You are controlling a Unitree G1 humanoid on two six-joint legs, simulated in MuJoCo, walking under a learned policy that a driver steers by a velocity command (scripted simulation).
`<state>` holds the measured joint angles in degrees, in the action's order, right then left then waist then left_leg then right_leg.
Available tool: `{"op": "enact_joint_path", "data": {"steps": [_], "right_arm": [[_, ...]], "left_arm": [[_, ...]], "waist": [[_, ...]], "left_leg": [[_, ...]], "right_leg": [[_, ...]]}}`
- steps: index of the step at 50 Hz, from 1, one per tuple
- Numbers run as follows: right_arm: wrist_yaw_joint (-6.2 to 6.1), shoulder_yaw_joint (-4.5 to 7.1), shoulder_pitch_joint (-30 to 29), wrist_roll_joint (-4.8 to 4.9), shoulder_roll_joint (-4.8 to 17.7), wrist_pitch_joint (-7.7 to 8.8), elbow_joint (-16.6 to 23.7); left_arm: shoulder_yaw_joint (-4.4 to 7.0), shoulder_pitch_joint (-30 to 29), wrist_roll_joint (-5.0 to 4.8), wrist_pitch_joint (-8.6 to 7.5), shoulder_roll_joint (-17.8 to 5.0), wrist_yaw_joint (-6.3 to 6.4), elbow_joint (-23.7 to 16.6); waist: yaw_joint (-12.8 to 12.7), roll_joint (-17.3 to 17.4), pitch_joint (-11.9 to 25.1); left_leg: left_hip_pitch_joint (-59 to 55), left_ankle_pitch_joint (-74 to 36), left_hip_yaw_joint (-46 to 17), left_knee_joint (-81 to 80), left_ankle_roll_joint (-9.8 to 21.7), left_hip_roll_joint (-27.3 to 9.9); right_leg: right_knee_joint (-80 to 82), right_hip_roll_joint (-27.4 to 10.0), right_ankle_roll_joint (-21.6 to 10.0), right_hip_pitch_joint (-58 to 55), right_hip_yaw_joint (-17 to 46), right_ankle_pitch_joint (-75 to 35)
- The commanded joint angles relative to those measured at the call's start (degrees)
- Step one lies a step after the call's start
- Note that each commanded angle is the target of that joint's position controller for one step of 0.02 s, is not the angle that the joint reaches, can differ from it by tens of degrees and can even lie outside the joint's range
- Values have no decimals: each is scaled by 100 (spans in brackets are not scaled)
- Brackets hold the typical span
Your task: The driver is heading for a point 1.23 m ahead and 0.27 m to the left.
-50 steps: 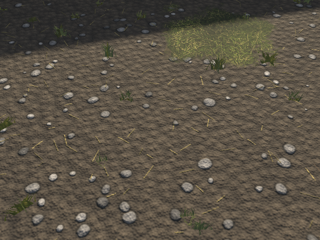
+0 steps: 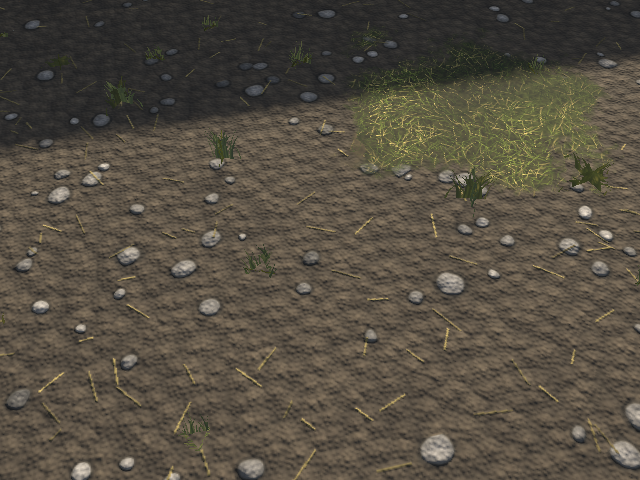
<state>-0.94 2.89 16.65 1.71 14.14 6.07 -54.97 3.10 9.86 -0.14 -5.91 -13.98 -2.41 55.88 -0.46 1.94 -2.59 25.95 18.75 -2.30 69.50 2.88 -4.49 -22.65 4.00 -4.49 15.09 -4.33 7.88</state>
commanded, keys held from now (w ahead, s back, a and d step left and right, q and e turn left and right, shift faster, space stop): w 0.80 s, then w+q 0.20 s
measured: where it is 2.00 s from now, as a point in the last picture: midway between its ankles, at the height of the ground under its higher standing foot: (281, 261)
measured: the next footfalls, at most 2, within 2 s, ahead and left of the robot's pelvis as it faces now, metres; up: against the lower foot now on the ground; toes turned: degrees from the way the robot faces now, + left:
left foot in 0.36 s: +0.40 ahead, +0.16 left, +0.00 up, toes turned +2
right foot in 0.92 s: +0.71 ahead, -0.08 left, +0.00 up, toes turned -1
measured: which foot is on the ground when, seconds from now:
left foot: up 0.00-0.34, down 0.36-0.94, up 0.96-1.00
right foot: down 0.00-0.38, up 0.40-0.90, down 0.92-1.00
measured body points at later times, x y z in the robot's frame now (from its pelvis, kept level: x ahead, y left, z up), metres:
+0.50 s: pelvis +0.29 +0.07 +0.00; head +0.32 +0.08 +0.45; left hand +0.32 +0.34 -0.15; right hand +0.41 -0.19 -0.12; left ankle +0.36 +0.15 -0.74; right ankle +0.18 -0.08 -0.64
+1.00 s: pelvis +0.57 +0.02 -0.01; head +0.61 +0.01 +0.44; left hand +0.75 +0.27 -0.11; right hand +0.55 -0.25 -0.16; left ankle +0.39 +0.15 -0.67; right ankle +0.67 -0.08 -0.74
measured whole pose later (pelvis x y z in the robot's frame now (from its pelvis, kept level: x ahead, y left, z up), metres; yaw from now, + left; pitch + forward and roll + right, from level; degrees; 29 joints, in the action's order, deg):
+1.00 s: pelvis +0.57 +0.02 -0.01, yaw +3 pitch +2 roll +0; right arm -0.6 3.2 22.6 1.5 14.2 3.7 -57.2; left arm 3.2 1.4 -0.3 -6.7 -13.7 -1.6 50.5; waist 2.5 0.9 -2.2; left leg 10.2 28.9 -3.2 54.2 1.7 0.4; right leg -31.8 -0.6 -2.2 26.3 -3.4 7.7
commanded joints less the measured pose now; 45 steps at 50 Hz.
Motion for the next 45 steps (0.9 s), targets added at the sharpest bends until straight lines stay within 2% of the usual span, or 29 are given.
{"op": "enact_joint_path", "data": {"steps": [1,3,5,9,11,13,15,16,17,18,19,20,21,22,23,24,25,26,27,29,32,36,41,43,44,45], "right_arm": [[-43,118,561,-38,244,-98,194],[-58,148,-3,-104,347,-125,435],[-29,146,-520,-137,355,-107,613],[79,59,-1434,-98,218,-53,844],[143,32,-1779,-59,239,-45,966],[217,28,-2018,-40,305,-22,1109],[278,60,-1979,-32,440,9,1181],[291,104,-1753,-27,549,23,1149],[286,194,-1219,-34,711,31,1016],[247,349,-207,-41,1000,25,704],[187,469,866,-114,1477,-4,503],[257,488,1014,-159,1697,-15,373],[274,321,821,-131,1070,6,452],[258,245,292,-126,846,26,562],[263,201,-169,-156,756,36,662],[278,169,-403,-190,624,46,684],[288,136,-461,-240,525,60,656],[298,128,-418,-232,482,71,608],[288,133,-325,-209,512,84,548],[228,175,-140,-196,680,89,450],[128,186,128,-184,745,28,333],[64,187,454,-137,802,-9,186],[35,226,899,-87,825,-126,-93],[2,260,856,-61,885,-187,-115],[-7,283,764,-55,949,-213,-87],[-9,293,606,-54,996,-238,-38]], "left_arm": [[39,-59,2,-138,-455,29,-157],[72,153,14,-136,-665,128,-74],[84,383,9,-98,-757,211,-29],[98,869,-64,-44,-896,269,74],[107,1148,-103,-2,-923,272,180],[126,1328,-118,67,-940,282,272],[165,1326,-117,138,-1011,301,294],[183,1235,-110,171,-1060,305,270],[183,1086,-98,207,-1076,303,229],[125,1049,-54,234,-927,299,178],[11,1172,81,226,-677,300,19],[-191,1885,-13,89,92,231,55],[-41,1457,-161,-40,-631,210,91],[32,910,-273,-122,-890,195,-76],[34,660,-246,-138,-841,237,-107],[73,541,-150,-105,-790,269,-112],[84,639,-120,-32,-684,267,-97],[77,715,-113,38,-550,269,-74],[73,739,-107,96,-461,276,-63],[83,441,-69,163,-440,291,-181],[97,-190,-15,159,-432,277,-405],[39,-964,-45,99,-315,207,-619],[2,-1674,-96,29,-362,72,-926],[43,-1605,-102,-32,-489,21,-983],[91,-1380,-105,-60,-597,15,-941],[177,-890,-101,-86,-750,30,-819]], "waist": [[261,-518,137],[188,-452,-81],[50,-395,-156],[-268,-394,-196],[-395,-398,-256],[-413,-415,-297],[-275,-493,-208],[-108,-581,-58],[226,-628,278],[657,-539,916],[912,260,1849],[459,1773,2459],[628,977,2063],[544,664,1272],[358,155,883],[215,31,590],[50,153,555],[-15,189,525],[-57,181,463],[-54,123,268],[80,82,81],[310,125,-99],[466,124,-330],[303,184,-260],[156,266,-118],[-140,339,175]], "left_leg": [[504,-306,-206,-331,-44,-498],[976,-814,-142,-929,-197,-566],[1265,-1522,-82,-1740,-275,-546],[907,-2475,249,-3225,-295,-213],[966,-2447,255,-3565,-277,-140],[1128,-2158,194,-3820,-172,-102],[974,-1722,201,-3996,-20,-26],[586,-1512,287,-4056,68,88],[-205,-1452,460,-4162,194,281],[-1598,-1536,486,-4132,383,337],[-3382,-1538,-905,-4019,769,-843],[-4953,-300,-3688,-4937,1635,-1890],[-4673,205,-3730,-5253,1384,-1704],[-3908,-207,-2825,-5325,1136,-1531],[-3097,-979,-2154,-5463,1045,-1327],[-2485,-1499,-1657,-5627,999,-1120],[-2143,-1733,-1344,-5788,946,-975],[-1985,-1862,-1160,-5926,968,-888],[-1872,-2034,-982,-6020,1009,-850],[-1819,-2252,-767,-6186,1067,-850],[-1965,-2247,-504,-6320,1004,-781],[-2008,-2028,-107,-6409,830,-596],[-2847,-2253,-177,-6074,807,-942],[-3096,-2650,-340,-5756,742,-1070],[-3108,-3129,-390,-5516,697,-1069],[-2997,-3963,-338,-4995,617,-951]], "right_leg": [[1630,-1608,-1035,-126,1585,-365],[1800,-1605,-1076,-118,1432,-393],[1826,-1527,-988,-319,1249,-546],[1775,-1350,-758,-565,824,-695],[1637,-1488,-749,-964,840,-663],[1395,-1712,-699,-1485,901,-798],[1085,-1897,-595,-1873,955,-1241],[801,-1905,-524,-1953,917,-1881],[151,-1761,-417,-1906,755,-2845],[-1022,-1438,-253,-1482,523,-3179],[-2975,-1023,-43,-243,220,-1431],[-4655,26,230,1891,530,2363],[-5272,-312,116,2505,1187,2478],[-5281,-590,16,2775,1062,1918],[-5038,-892,41,2527,913,1375],[-4696,-1062,84,2306,872,1060],[-4487,-1204,101,1960,905,841],[-4316,-1228,135,1805,874,754],[-4160,-1247,176,1798,823,705],[-3719,-1290,275,2129,778,357],[-2748,-1274,399,2556,740,-495],[-1471,-1033,402,2273,501,-1416],[-803,-904,248,2435,514,-1079],[-575,-818,150,2186,544,-681],[-517,-703,103,1764,472,-483],[-413,-522,18,977,324,-415]]}}
Velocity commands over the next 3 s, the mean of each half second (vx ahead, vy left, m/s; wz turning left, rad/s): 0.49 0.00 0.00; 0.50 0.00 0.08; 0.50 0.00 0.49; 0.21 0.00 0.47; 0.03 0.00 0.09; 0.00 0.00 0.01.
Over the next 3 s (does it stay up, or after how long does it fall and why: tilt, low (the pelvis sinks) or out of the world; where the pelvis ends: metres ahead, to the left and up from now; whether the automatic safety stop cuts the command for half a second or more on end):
stays up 1.05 0.20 0.00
